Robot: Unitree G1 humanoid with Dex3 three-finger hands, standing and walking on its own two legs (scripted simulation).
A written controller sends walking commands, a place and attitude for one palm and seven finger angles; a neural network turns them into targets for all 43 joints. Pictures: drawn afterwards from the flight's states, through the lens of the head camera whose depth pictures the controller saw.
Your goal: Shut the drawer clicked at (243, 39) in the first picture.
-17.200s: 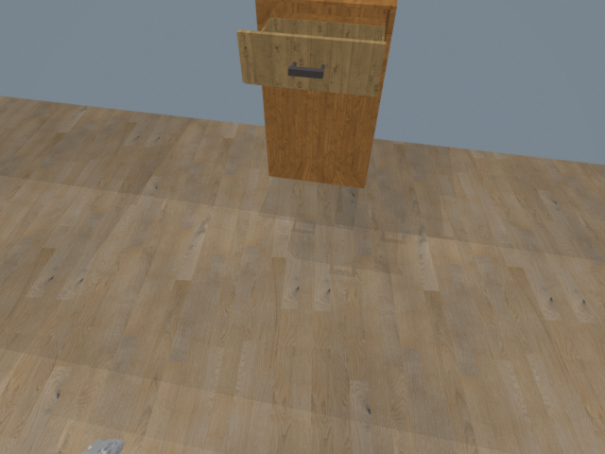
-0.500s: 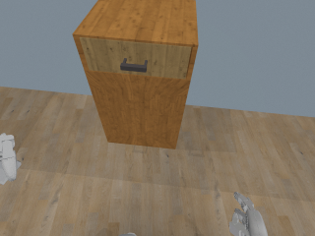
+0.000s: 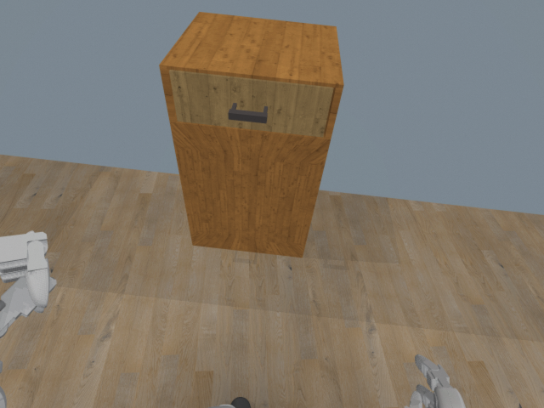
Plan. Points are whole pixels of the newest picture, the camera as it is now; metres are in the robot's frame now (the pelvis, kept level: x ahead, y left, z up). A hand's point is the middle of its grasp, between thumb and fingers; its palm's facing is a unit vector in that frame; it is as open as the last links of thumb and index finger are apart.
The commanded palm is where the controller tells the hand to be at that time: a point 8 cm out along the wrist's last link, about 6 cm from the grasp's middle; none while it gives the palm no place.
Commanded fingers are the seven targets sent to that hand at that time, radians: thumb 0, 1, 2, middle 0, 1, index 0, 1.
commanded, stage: stop stepping back and stand still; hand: left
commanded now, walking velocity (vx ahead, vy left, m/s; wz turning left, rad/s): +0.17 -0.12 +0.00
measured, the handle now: (249, 112) +0.87 +0.10 -0.03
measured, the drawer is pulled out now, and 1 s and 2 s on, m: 0.00 0.00 0.00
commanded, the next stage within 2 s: let the arm hang, fingers relaxed in 1.52 s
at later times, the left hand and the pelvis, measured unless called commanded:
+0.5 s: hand out of the picture +0.08 +0.23 +0.19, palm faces +0.31 -0.82 -0.49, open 3.3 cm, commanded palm +0.03 +0.28 +0.18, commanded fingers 0.00 0.90 0.90 -1.40 -1.60 -1.40 -1.60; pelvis -0.12 +0.01 -0.01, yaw -5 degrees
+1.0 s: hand out of the picture +0.07 +0.26 +0.17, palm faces +0.40 -0.80 -0.46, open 3.2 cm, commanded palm +0.02 +0.30 +0.18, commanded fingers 0.00 0.90 0.90 -1.40 -1.60 -1.40 -1.60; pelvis -0.12 +0.02 -0.01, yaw -3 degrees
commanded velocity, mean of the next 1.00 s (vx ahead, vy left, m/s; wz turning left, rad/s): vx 0.15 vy -0.03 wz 0.00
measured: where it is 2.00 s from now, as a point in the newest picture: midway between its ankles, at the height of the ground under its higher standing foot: outside the picture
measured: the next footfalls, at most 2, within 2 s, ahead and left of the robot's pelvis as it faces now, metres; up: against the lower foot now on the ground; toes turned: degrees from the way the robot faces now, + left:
right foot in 0.08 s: +0.04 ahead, -0.10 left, +0.00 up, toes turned -4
left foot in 0.22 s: +0.04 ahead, +0.15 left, +0.00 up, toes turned -3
